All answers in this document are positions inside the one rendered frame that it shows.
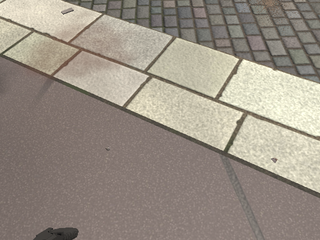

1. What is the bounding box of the robot left hand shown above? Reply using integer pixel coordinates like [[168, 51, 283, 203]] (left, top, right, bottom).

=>
[[33, 227, 79, 240]]

